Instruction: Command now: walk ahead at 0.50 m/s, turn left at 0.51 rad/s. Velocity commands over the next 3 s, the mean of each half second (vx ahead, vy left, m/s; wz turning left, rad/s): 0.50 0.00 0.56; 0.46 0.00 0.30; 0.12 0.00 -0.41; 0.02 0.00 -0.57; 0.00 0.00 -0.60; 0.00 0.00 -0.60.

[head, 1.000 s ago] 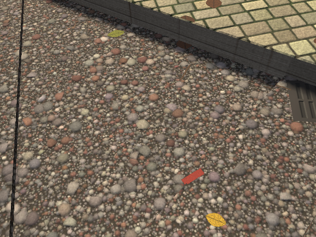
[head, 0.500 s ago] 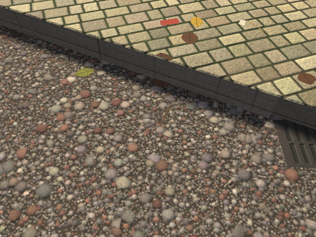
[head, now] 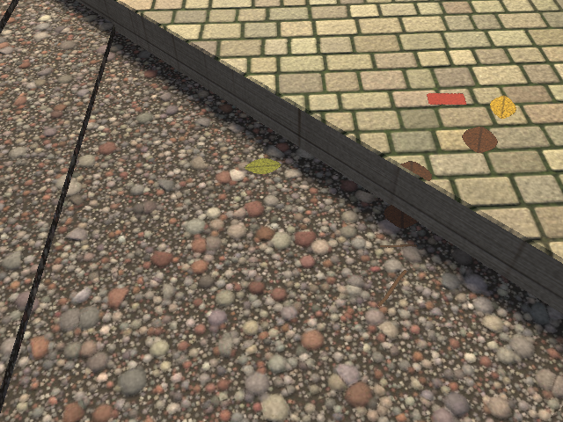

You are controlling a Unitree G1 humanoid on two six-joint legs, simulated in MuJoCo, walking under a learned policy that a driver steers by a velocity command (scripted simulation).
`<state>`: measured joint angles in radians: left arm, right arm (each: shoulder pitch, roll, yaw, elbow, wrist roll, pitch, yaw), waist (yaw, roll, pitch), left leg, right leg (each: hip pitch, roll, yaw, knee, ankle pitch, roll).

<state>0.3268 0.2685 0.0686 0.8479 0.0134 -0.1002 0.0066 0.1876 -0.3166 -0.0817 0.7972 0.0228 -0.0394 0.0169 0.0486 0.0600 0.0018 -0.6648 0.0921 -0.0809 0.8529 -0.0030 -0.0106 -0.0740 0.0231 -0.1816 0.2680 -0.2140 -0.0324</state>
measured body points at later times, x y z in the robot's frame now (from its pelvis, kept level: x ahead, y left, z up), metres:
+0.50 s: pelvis +0.28 +0.09 -0.04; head +0.32 +0.11 +0.41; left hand +0.37 +0.40 -0.13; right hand +0.44 -0.15 -0.15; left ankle +0.24 +0.14 -0.78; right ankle +0.42 -0.07 -0.71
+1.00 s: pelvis +0.57 +0.15 -0.03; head +0.60 +0.16 +0.42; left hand +0.47 +0.41 -0.16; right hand +0.84 +0.00 -0.13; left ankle +0.59 +0.34 -0.73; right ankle +0.61 +0.06 -0.78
